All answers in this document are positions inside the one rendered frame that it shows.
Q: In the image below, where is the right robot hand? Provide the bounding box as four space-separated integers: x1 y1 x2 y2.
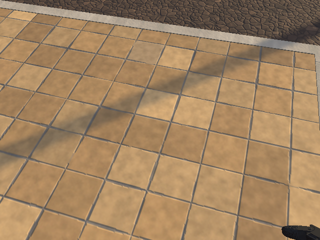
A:
281 224 320 240

